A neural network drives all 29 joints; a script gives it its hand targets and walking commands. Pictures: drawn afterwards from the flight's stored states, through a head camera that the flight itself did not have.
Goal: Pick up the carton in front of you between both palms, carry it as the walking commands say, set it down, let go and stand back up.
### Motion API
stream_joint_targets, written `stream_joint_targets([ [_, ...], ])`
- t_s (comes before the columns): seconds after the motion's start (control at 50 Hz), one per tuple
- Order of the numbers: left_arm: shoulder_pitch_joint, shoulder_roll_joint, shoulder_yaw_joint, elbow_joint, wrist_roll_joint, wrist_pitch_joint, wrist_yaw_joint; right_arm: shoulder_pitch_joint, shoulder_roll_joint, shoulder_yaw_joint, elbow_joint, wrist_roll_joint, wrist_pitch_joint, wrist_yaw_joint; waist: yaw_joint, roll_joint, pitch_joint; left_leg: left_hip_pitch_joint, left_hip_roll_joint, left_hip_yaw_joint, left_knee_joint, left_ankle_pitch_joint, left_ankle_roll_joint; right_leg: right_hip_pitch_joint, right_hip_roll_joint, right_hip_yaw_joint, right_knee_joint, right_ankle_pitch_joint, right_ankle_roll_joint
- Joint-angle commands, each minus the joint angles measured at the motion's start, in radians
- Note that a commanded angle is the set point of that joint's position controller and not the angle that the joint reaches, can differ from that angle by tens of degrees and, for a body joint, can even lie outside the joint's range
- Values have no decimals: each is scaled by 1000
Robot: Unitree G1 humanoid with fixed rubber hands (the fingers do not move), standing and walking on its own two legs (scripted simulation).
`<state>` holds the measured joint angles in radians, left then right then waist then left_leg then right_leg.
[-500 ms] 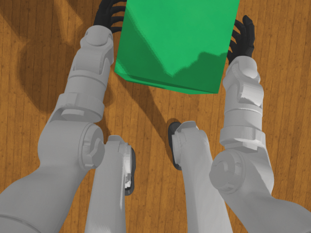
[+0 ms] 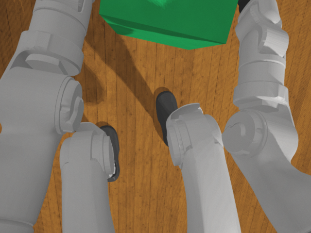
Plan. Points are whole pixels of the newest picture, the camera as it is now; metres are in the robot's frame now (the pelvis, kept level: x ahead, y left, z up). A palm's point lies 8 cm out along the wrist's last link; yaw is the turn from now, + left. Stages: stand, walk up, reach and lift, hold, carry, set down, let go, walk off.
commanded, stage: set down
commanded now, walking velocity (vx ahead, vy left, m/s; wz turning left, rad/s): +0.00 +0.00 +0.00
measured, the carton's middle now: out of the picture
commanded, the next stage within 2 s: none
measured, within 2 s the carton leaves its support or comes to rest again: rests again in 0.88 s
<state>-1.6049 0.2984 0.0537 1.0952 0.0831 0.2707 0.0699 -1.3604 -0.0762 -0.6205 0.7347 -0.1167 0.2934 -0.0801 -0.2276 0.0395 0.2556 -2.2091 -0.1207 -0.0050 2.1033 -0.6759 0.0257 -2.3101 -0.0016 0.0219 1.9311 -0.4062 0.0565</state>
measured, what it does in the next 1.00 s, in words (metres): stands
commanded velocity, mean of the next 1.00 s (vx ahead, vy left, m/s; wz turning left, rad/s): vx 0.00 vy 0.00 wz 0.00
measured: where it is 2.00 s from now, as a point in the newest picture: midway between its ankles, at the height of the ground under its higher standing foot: (140, 145)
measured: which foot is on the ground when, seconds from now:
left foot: down 0.00-1.00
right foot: down 0.00-1.00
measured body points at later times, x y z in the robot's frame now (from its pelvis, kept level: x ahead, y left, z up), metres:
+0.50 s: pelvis +0.00 +0.01 -0.02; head +0.38 +0.01 +0.21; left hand +0.59 +0.03 -0.21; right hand +0.50 -0.27 -0.18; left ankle +0.07 +0.10 -0.38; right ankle +0.15 -0.13 -0.38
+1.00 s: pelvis +0.00 +0.00 -0.02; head +0.39 +0.02 +0.20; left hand +0.59 +0.02 -0.22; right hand +0.50 -0.28 -0.20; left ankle +0.07 +0.10 -0.38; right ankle +0.15 -0.13 -0.38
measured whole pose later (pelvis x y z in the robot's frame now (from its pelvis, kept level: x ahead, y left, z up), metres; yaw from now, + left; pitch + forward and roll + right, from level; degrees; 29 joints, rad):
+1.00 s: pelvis +0.00 +0.00 -0.02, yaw -1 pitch +41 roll -6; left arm -1.65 0.25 0.06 1.14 0.17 0.22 -0.02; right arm -1.41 -0.23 -0.69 0.99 -0.11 0.19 0.02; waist -0.19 -0.02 0.36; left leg -2.22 -0.14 -0.03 2.22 -0.70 0.03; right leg -2.30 -0.02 -0.01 2.02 -0.43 0.06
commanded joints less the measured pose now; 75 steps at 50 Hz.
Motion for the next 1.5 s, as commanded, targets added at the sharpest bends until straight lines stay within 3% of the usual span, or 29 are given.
stream_joint_targets([
  [0.0,-485,-797,-205,-182,-96,-66,-188,-528,774,384,-38,144,-24,244,-32,188,-1207,423,-32,-8,-218,370,-5,809,70,-108,10,428,4],
  [0.06,-470,-818,-214,-199,-90,-70,-179,-520,787,385,-38,170,-26,256,-24,224,-1201,456,-27,-13,-198,447,-7,750,73,-101,22,467,4],
  [0.16,-449,-837,-225,-199,-91,-80,-176,-472,758,352,5,158,-37,261,-43,254,-1131,443,-20,-29,-185,479,-12,680,71,-98,37,458,0],
  [0.28,-441,-813,-221,-162,-96,-85,-180,-457,701,291,56,119,-51,259,-70,263,-1037,415,-14,-48,-183,456,-17,604,63,-103,45,389,-5],
  [0.5,-477,-701,-207,-120,-88,-95,-176,-463,613,195,143,83,-69,254,-69,272,-918,372,1,-58,-182,389,-13,527,52,-94,57,302,-16],
  [0.88,-313,-534,-95,-5,46,-78,-189,-412,462,129,228,46,-91,237,25,198,-682,255,24,-80,-164,304,14,463,59,-57,72,217,-25],
  [0.98,-312,-485,-95,-15,66,-75,-188,-393,422,108,243,47,-100,221,29,196,-663,265,35,-82,-158,283,13,469,60,-61,78,206,-20],
  [1.06,-332,-318,-91,-38,66,-85,-156,-338,272,35,261,41,-128,177,13,200,-690,306,55,-89,-157,297,0,498,48,-77,85,222,-4],
  [1.14,-358,131,-117,-18,1,-114,-42,-197,-165,-31,299,73,-212,49,-15,205,-759,375,93,-115,-162,332,-28,547,19,-87,78,269,10],
  [1.18,-417,192,-171,-2,-67,-122,-12,-208,-251,-3,316,117,-244,7,-44,220,-808,404,103,-137,-155,366,-37,546,8,-78,77,297,7],
  [1.28,-488,157,-296,-31,-206,-132,-45,-248,-297,86,300,195,-275,-9,-134,267,-877,418,117,-131,-134,384,-38,565,-16,-83,64,363,-15],
  [1.34,-487,158,-328,-28,-251,-129,-65,-224,-300,111,279,217,-276,-18,-172,278,-941,439,114,-116,-122,389,-38,614,-19,-87,49,398,-21],
  [1.4,-474,192,-311,-21,-248,-119,-72,-186,-293,118,240,232,-260,-30,-175,278,-1014,429,104,-91,-123,352,-38,695,-16,-88,29,422,-21],
  [1.48,-478,253,-261,-60,-207,-100,-58,-182,-295,136,115,257,-228,-55,-144,279,-1195,471,85,-56,-143,324,-35,837,3,-89,-2,451,-22],
])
